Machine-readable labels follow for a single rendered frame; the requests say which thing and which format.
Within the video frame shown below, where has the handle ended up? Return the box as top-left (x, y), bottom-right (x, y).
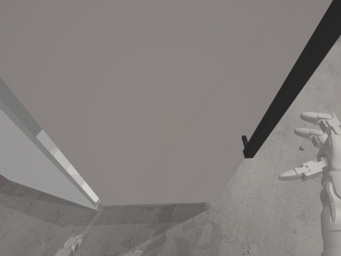
top-left (242, 0), bottom-right (341, 158)

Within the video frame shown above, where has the right robot forearm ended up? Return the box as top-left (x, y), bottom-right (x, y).
top-left (320, 170), bottom-right (341, 256)

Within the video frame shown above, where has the fridge door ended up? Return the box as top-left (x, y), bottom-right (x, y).
top-left (0, 0), bottom-right (333, 205)

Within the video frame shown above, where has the robot right hand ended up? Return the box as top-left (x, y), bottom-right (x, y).
top-left (279, 112), bottom-right (341, 181)

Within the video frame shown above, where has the robot left hand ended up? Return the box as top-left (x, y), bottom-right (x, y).
top-left (55, 233), bottom-right (86, 256)

